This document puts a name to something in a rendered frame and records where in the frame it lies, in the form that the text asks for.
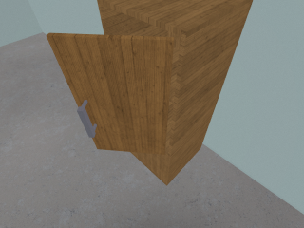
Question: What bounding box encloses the handle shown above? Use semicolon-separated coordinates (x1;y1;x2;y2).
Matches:
77;100;97;138

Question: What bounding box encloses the cupboard door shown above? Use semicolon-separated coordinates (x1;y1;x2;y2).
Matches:
47;32;175;155

